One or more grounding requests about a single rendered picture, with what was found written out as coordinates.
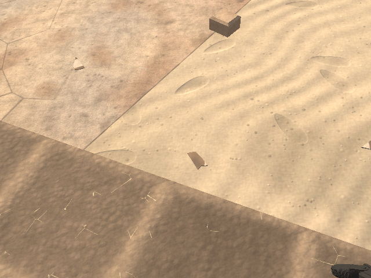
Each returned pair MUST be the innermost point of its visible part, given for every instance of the robot right hand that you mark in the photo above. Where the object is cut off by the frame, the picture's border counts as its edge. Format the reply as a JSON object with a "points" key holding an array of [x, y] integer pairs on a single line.
{"points": [[351, 271]]}

